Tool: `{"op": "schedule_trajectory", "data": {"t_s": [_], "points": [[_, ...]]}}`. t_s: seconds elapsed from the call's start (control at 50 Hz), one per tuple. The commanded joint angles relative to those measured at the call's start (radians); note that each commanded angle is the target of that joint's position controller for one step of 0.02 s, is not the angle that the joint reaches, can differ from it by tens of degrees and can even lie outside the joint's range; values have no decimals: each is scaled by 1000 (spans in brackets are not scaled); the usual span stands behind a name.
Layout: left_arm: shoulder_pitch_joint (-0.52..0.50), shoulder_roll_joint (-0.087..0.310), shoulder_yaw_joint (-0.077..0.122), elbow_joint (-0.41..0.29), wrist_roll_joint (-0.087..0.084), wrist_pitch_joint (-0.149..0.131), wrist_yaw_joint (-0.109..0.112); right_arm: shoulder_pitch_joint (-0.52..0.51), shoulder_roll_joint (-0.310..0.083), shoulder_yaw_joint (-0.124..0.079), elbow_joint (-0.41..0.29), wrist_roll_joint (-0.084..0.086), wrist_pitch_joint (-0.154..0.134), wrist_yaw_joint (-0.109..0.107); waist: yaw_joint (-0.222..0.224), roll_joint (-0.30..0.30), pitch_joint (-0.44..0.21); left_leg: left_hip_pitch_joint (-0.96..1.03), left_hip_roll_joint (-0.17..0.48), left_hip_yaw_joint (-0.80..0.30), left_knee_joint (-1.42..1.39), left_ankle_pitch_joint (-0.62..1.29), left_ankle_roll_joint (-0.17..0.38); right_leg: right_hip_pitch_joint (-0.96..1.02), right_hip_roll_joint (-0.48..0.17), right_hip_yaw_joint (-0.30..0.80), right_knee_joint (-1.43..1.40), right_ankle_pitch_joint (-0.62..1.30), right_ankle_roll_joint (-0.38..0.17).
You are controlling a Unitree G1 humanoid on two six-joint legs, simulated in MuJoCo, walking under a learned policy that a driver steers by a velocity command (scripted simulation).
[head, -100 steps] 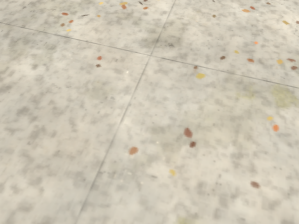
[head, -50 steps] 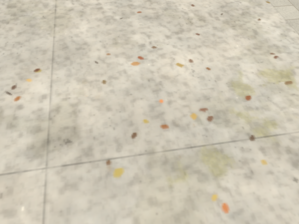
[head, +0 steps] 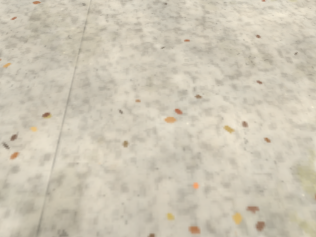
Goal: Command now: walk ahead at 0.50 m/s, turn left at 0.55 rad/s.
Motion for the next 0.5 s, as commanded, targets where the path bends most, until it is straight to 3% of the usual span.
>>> {"op": "schedule_trajectory", "data": {"t_s": [0.02,0.08,0.12,0.18,0.22,0.28,0.32,0.34,0.36,0.38,0.4,0.42,0.44,0.46,0.48,0.5], "points": [[-40,135,34,-100,23,-35,2,47,-105,-25,-68,-15,-21,-15,-3,28,-125,336,268,-430,-315,158,199,-314,-78,85,-51,94,-5],[-36,100,29,-105,35,-6,2,54,-130,-32,-72,-11,-24,-31,16,30,-104,225,237,-345,-347,300,205,-274,-69,54,-179,154,43],[-111,78,19,-129,36,1,4,78,-154,-39,-64,-7,-21,-44,-4,37,-75,183,204,-296,-353,299,183,-281,-50,40,-325,270,70],[-220,52,6,-154,29,-6,-5,113,-157,-41,-53,0,-10,-55,-50,74,-64,140,153,-258,-335,187,129,-202,0,31,-559,469,79],[-272,61,6,-171,18,-13,-14,149,-162,-43,-40,3,-4,-57,-73,84,-61,144,166,-293,-322,124,116,-162,24,34,-633,525,76],[-284,99,19,-180,11,-25,-26,174,-149,-42,-29,7,5,-61,-67,99,-64,235,204,-383,-241,74,100,-150,30,74,-708,471,51],[-236,124,30,-171,9,-35,-29,160,-150,-45,-33,3,10,-64,-33,129,-70,271,223,-435,-178,101,84,-97,29,74,-724,382,19],[-163,135,40,-150,11,-40,-25,144,-135,-41,-39,2,12,-63,9,135,-94,262,200,-433,-120,135,65,0,34,55,-761,377,-5],[-55,167,54,-130,24,-46,-19,141,-93,-25,-49,-4,10,-59,61,109,-181,219,146,-390,33,153,33,187,-18,88,-763,365,-46],[93,222,67,-117,33,-43,-10,171,-33,-2,-67,-25,9,-58,103,-34,-330,84,65,-288,323,-74,-8,449,-198,277,-753,290,-99],[141,283,80,-79,39,-30,-21,306,-8,7,-99,18,-1,-56,26,-391,-395,-271,-29,-201,609,-439,-59,675,-386,774,-884,4,-253],[95,173,57,-105,19,-27,-25,279,-122,-12,-63,26,2,-61,53,-226,-294,-368,56,-231,721,-373,-74,606,-370,772,-926,-194,-227],[53,122,42,-112,16,-20,-19,169,-165,-26,-76,16,7,-59,77,-134,-180,-384,86,-198,733,-277,-79,489,-328,592,-931,-128,-185],[9,109,34,-115,26,-15,-18,125,-152,-26,-83,5,11,-61,59,-65,-125,-344,120,-174,712,-207,-86,378,-285,465,-943,23,-165],[-14,89,28,-104,29,-11,-16,94,-138,-29,-94,-4,11,-57,47,-61,-79,-327,147,-173,666,-163,-89,304,-251,375,-960,136,-164],[-21,82,24,-97,35,-14,-12,101,-118,-28,-98,3,14,-50,29,-91,-72,-282,171,-167,638,-135,-88,256,-226,299,-982,203,-155]]}}
Next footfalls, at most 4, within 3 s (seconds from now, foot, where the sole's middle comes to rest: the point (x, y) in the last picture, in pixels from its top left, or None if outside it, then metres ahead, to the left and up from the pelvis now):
0.36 right None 0.41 -0.12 -0.76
0.86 left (110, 204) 0.57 0.22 -0.76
1.38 right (158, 140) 0.89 0.02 -0.76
1.88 left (127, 94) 1.20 0.19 -0.76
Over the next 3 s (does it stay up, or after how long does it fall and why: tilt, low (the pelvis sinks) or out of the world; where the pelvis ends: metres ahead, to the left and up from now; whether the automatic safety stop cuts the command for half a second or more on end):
stays up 1.51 -0.03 0.00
